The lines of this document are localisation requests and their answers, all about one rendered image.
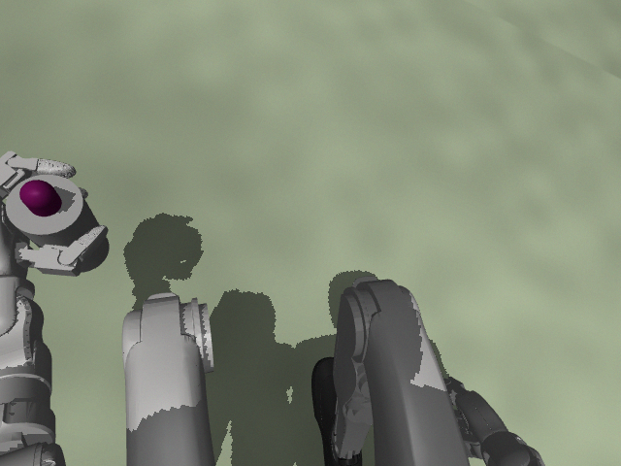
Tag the bottle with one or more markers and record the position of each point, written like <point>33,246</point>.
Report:
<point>50,210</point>

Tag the right robot arm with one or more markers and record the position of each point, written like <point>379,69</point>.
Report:
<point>507,449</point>

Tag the right robot hand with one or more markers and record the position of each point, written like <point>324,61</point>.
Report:
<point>476,418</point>

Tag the right robot foot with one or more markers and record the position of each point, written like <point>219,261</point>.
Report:
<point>324,400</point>

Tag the left robot arm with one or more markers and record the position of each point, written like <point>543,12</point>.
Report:
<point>27,424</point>

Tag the left robot hand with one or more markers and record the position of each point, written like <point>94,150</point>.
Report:
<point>15,253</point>

